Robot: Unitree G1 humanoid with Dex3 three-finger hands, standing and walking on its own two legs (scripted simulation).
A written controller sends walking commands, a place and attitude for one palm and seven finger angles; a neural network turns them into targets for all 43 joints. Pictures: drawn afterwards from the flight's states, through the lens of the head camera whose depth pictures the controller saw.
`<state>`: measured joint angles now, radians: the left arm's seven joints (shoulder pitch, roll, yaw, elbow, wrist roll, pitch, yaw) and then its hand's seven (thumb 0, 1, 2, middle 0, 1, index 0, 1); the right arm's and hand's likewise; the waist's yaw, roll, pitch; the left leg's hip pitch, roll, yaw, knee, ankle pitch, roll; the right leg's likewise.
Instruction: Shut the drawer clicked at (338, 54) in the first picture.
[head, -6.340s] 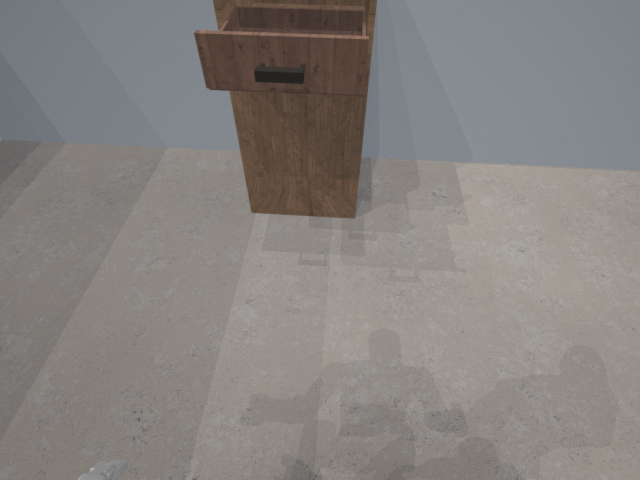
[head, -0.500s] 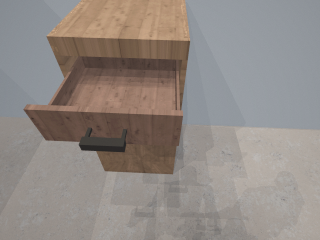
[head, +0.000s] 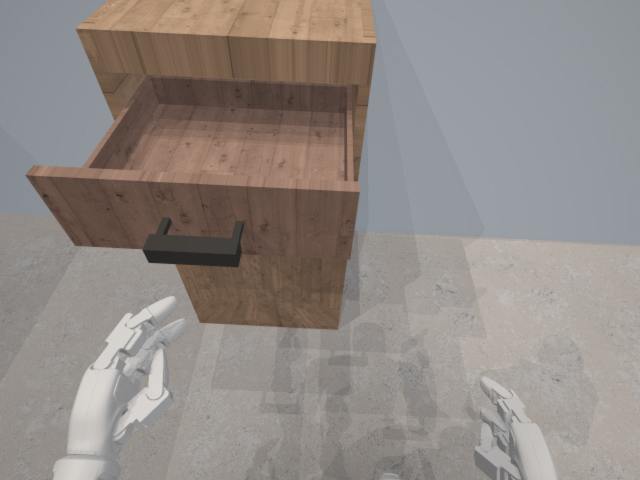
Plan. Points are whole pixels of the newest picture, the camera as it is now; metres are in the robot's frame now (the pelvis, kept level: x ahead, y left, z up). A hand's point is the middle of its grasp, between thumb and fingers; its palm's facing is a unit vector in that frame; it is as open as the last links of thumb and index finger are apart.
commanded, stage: raise the hand and make a fist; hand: left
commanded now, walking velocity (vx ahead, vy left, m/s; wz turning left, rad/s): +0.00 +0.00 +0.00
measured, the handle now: (198, 238) +0.40 +0.19 +0.08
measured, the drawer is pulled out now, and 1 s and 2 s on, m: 0.27 0.27 0.27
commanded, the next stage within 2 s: bring the fist close to the handle in 1.60 s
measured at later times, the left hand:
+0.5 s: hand (166, 378) +0.22 +0.17 +0.07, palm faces +0.02 -1.00 -0.07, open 4.0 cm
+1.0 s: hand (150, 350) +0.22 +0.17 +0.14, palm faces +0.02 -1.00 -0.07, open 3.1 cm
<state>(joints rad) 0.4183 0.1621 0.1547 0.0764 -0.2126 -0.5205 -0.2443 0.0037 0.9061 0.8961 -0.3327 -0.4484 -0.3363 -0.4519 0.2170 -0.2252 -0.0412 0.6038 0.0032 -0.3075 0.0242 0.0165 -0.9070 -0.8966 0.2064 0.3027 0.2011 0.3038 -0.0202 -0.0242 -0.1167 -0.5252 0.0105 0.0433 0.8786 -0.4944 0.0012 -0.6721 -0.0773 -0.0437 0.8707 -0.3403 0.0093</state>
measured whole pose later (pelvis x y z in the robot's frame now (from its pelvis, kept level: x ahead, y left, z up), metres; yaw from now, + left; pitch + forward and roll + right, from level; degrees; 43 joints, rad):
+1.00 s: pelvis +0.03 +0.01 +0.01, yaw +2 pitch +4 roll -2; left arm 0.52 0.19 0.06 -0.45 -0.20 -0.10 -0.17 0.01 0.90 0.90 -1.32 -1.51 -1.32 -1.51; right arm 0.24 -0.21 0.06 0.50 0.04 -0.32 -0.02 0.02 -0.90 -0.90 0.21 0.30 0.20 0.30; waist 0.04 0.04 -0.10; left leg -0.35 0.01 0.00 0.79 -0.51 0.01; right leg -0.46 -0.07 -0.09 0.76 -0.35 0.03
